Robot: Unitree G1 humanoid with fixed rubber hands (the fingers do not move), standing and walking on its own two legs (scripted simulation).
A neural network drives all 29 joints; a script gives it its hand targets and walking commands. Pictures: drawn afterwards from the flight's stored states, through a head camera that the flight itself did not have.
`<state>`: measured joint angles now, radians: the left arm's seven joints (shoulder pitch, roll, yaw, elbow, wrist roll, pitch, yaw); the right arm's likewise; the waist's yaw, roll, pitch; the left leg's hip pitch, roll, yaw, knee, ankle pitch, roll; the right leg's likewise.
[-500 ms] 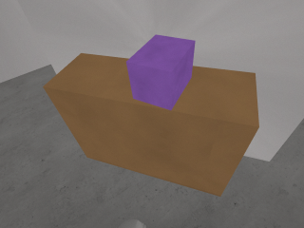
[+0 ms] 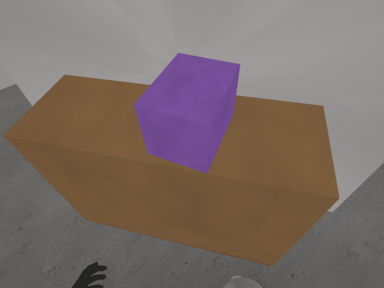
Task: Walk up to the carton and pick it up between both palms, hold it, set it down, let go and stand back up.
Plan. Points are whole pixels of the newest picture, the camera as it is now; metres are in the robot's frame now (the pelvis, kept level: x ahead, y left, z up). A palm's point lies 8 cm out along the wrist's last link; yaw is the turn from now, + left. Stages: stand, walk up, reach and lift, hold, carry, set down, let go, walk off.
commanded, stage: walk up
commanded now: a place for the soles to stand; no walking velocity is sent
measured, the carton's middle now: (192, 110) +0.55 -0.01 +0.04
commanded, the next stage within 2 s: none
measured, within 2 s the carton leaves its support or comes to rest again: neither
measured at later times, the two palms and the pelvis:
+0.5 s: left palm out of the picture +0.13 +0.28 -0.06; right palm (324, 285) +0.14 -0.24 -0.07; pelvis +0.01 +0.01 +0.02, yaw +1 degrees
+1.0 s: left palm out of the picture +0.08 +0.31 -0.08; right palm (314, 277) +0.16 -0.23 -0.08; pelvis +0.03 +0.04 +0.02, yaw +2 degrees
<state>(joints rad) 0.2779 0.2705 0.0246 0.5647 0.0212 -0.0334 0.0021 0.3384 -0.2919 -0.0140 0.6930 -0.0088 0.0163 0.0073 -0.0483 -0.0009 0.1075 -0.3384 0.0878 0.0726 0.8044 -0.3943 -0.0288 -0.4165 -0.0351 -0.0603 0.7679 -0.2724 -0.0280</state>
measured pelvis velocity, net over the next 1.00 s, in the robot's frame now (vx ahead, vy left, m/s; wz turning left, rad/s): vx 0.03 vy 0.04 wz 0.03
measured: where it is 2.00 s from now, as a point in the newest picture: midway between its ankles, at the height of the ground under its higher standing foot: outside the picture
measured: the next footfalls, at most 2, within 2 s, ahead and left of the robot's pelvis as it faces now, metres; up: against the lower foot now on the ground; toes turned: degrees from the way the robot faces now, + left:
left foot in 1.18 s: +0.15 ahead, +0.25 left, +0.00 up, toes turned +2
right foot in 1.44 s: +0.19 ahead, +0.04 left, +0.00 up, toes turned -14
